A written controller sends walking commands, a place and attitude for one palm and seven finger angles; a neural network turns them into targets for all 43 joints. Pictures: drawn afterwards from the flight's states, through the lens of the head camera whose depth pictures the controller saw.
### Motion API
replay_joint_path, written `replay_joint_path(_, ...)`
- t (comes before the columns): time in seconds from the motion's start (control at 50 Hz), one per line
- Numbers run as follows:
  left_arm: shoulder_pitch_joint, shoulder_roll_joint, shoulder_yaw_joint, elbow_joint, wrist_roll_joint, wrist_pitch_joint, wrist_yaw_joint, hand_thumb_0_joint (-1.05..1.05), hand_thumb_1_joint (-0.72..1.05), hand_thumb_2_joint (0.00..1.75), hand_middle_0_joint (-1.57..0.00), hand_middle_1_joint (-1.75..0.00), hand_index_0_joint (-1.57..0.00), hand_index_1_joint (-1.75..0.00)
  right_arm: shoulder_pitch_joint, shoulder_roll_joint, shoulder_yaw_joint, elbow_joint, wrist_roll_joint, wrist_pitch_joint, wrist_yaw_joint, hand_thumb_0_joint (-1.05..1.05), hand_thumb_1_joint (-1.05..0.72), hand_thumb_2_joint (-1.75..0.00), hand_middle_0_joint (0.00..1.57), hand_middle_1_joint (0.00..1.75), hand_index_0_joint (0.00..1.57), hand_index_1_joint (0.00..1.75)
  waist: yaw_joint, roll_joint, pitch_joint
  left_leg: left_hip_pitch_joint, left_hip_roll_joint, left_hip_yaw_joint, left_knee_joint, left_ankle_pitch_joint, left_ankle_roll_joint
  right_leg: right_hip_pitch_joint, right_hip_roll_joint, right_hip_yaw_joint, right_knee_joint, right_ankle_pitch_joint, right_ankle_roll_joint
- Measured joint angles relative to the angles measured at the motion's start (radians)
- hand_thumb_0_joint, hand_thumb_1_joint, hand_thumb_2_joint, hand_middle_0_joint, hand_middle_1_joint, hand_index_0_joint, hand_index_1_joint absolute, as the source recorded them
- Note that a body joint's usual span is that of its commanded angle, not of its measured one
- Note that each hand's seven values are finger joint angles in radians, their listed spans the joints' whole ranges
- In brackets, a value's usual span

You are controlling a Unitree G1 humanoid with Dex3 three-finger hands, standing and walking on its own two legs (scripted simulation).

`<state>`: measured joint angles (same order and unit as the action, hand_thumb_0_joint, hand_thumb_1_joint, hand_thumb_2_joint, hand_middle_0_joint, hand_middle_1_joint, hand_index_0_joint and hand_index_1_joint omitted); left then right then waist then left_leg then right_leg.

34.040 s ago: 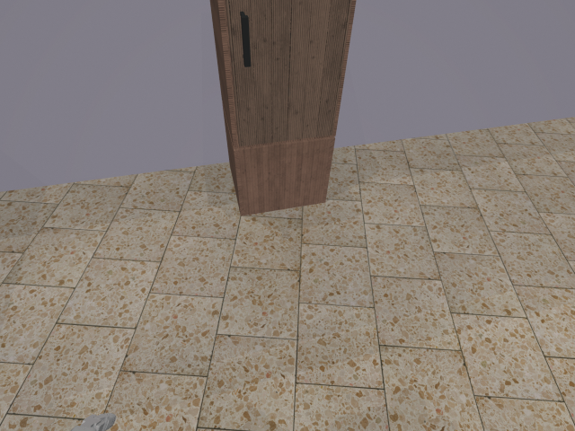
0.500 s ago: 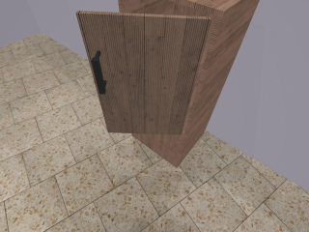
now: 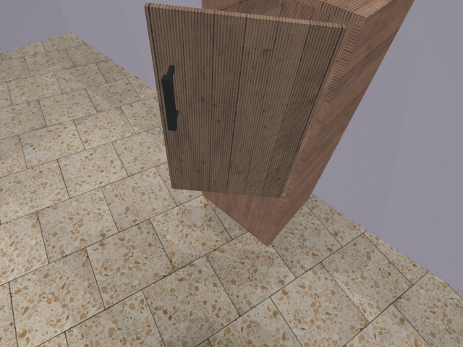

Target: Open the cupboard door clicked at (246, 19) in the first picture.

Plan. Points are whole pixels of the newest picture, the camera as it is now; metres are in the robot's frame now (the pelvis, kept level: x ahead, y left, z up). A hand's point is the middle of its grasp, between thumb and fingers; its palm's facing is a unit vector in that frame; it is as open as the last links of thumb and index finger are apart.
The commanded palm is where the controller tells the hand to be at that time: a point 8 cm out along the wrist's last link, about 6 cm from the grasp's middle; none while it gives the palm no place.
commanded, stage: come to a stop and stand still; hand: left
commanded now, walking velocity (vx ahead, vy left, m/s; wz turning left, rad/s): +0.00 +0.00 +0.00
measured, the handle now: (172, 99) +0.61 +0.19 +0.06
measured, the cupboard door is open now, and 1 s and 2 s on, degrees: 38 38 38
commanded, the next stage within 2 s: look again from close up in 0.62 s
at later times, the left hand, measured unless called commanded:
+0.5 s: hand out of the picture -0.02 +0.14 -0.17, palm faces +0.00 -0.99 -0.16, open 7.3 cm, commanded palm none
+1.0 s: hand out of the picture +0.01 +0.16 -0.18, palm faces +0.00 -0.97 -0.23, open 7.3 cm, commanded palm none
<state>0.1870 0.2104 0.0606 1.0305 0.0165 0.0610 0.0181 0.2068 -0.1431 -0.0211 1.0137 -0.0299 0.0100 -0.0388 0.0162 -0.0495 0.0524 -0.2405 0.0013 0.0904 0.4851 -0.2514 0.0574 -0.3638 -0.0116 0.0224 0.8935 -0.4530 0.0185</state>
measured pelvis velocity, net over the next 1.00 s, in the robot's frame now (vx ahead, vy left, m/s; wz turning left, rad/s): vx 0.00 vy -0.01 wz -0.01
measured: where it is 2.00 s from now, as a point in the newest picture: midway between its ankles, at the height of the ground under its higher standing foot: outside the picture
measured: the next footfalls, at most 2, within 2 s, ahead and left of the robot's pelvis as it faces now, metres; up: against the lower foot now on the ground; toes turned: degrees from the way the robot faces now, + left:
right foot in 0.12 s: -0.02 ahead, -0.14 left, +0.00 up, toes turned +0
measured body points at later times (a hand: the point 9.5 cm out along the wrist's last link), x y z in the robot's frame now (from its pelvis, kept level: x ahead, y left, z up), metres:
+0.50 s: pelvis -0.02 -0.02 +0.00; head -0.02 -0.02 +0.45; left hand -0.02 +0.19 -0.16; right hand -0.05 -0.25 -0.15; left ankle +0.01 +0.08 -0.74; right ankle -0.06 -0.14 -0.74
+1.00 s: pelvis +0.00 -0.01 -0.01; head +0.01 -0.02 +0.44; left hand +0.02 +0.21 -0.16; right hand +0.02 -0.24 -0.17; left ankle +0.01 +0.08 -0.74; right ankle -0.06 -0.14 -0.74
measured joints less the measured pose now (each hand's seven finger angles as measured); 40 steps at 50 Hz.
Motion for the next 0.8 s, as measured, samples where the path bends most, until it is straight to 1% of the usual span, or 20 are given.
replay_joint_path(0.04,0.021,0.000,-0.006,0.010,-0.001,-0.004,0.000,0.00,0.91,0.89,-0.20,-0.30,-0.20,-0.30,-0.009,-0.003,-0.002,0.004,0.003,-0.005,0.001,0.00,-0.92,-0.90,0.20,0.30,0.20,0.30,0.004,0.008,-0.005,0.001,-0.002,0.004,-0.015,0.013,-0.001,0.064,-0.008,-0.012,-0.109,0.003,0.001)
replay_joint_path(0.08,0.040,0.000,-0.013,0.021,-0.003,-0.010,-0.001,0.00,0.91,0.89,-0.20,-0.30,-0.20,-0.30,-0.014,-0.007,-0.003,0.009,0.008,-0.009,0.005,0.00,-0.92,-0.90,0.20,0.30,0.20,0.30,0.007,0.015,-0.012,-0.004,-0.004,0.011,-0.016,0.018,-0.005,0.134,-0.013,-0.020,-0.249,0.062,-0.002)
replay_joint_path(0.1,0.051,0.002,-0.016,0.024,-0.003,-0.017,-0.001,0.00,0.91,0.89,-0.20,-0.30,-0.20,-0.30,-0.016,-0.007,-0.003,0.011,0.012,-0.010,0.008,0.00,-0.92,-0.90,0.20,0.30,0.21,0.30,0.008,0.012,-0.017,-0.011,-0.009,0.017,-0.009,0.016,-0.008,0.172,-0.017,-0.011,-0.334,0.124,-0.007)
replay_joint_path(0.12,0.063,0.006,-0.019,0.029,-0.002,-0.026,0.001,0.00,0.91,0.89,-0.20,-0.30,-0.20,-0.30,-0.018,-0.005,-0.003,0.014,0.017,-0.009,0.010,0.00,-0.92,-0.90,0.20,0.30,0.21,0.30,0.012,0.000,-0.024,-0.021,-0.019,0.030,0.000,0.014,-0.012,0.199,-0.027,0.005,-0.399,0.133,-0.013)
replay_joint_path(0.14,0.066,-0.001,-0.021,0.043,-0.001,-0.031,0.004,0.00,0.91,0.89,-0.20,-0.30,-0.20,-0.30,-0.027,-0.009,-0.004,0.021,0.020,-0.006,0.013,0.00,-0.92,-0.90,0.20,0.30,0.21,0.30,0.012,0.011,-0.021,-0.024,-0.013,0.034,0.005,0.012,-0.016,0.204,-0.023,0.010,-0.413,0.112,-0.011)
replay_joint_path(0.2,0.079,-0.022,-0.039,0.066,-0.001,-0.037,0.000,0.00,0.91,0.89,-0.20,-0.30,-0.20,-0.30,-0.024,-0.019,-0.006,0.034,0.020,-0.004,0.022,0.00,-0.92,-0.90,0.20,0.30,0.20,0.30,-0.007,0.045,-0.021,-0.006,-0.005,0.024,-0.034,0.042,-0.020,0.212,-0.011,0.001,-0.429,0.131,-0.003)
replay_joint_path(0.24,0.089,-0.031,-0.048,0.074,-0.002,-0.048,0.002,0.00,0.91,0.89,-0.20,-0.30,-0.20,-0.30,-0.012,-0.024,-0.008,0.048,0.021,-0.007,0.021,0.00,-0.92,-0.90,0.20,0.30,0.20,0.30,-0.013,0.053,-0.024,0.006,-0.002,0.020,-0.052,0.054,-0.024,0.222,-0.007,-0.002,-0.444,0.147,-0.004)
replay_joint_path(0.44,0.091,-0.062,-0.066,0.092,-0.004,-0.060,0.005,0.00,0.92,0.89,-0.20,-0.30,-0.20,-0.30,0.067,-0.026,0.003,0.127,0.014,0.003,0.024,0.00,-0.92,-0.90,0.20,0.30,0.20,0.30,-0.023,0.036,-0.033,0.032,0.014,0.010,-0.089,0.079,-0.040,0.251,0.011,-0.011,-0.486,0.174,-0.022)
replay_joint_path(0.56,0.095,-0.062,-0.063,0.102,-0.008,-0.066,0.005,0.01,0.92,0.89,-0.20,-0.30,-0.20,-0.30,0.107,-0.008,0.008,0.152,0.013,0.000,0.020,0.00,-0.92,-0.90,0.20,0.30,0.20,0.30,-0.031,0.029,-0.027,0.032,0.018,0.007,-0.096,0.081,-0.045,0.254,0.015,-0.013,-0.496,0.176,-0.027)
replay_joint_path(0.66,0.095,-0.064,-0.062,0.106,-0.010,-0.069,0.007,0.00,0.92,0.89,-0.20,-0.30,-0.20,-0.30,0.119,0.010,0.013,0.163,0.013,-0.006,0.016,0.00,-0.91,-0.90,0.20,0.30,0.20,0.30,-0.031,0.028,-0.021,0.034,0.019,0.006,-0.097,0.076,-0.047,0.258,0.017,-0.014,-0.503,0.174,-0.029)
replay_joint_path(0.72,0.096,-0.066,-0.061,0.108,-0.010,-0.071,0.009,0.00,0.92,0.89,-0.20,-0.30,-0.20,-0.30,0.115,0.020,0.015,0.163,0.014,-0.009,0.014,0.00,-0.91,-0.90,0.20,0.30,0.20,0.30,-0.029,0.028,-0.020,0.036,0.018,0.005,-0.096,0.071,-0.048,0.261,0.016,-0.015,-0.505,0.170,-0.029)
replay_joint_path(0.76,0.100,-0.074,-0.071,0.097,-0.001,-0.085,0.024,0.00,0.91,0.89,-0.20,-0.30,-0.20,-0.30,0.109,0.015,0.019,0.140,0.016,-0.011,0.023,0.00,-0.91,-0.90,0.20,0.30,0.20,0.30,-0.029,0.049,-0.019,-0.004,0.033,-0.001,-0.039,0.046,-0.049,0.247,0.029,-0.020,-0.497,0.168,-0.028)
replay_joint_path(0.8,0.104,-0.078,-0.077,0.084,0.001,-0.096,0.025,0.00,0.91,0.89,-0.20,-0.30,-0.20,-0.30,0.098,0.009,0.019,0.109,0.012,-0.014,0.029,0.00,-0.91,-0.90,0.20,0.30,0.20,0.30,-0.035,0.062,-0.013,-0.028,0.036,-0.004,0.008,0.018,-0.046,0.229,0.030,-0.022,-0.464,0.150,-0.026)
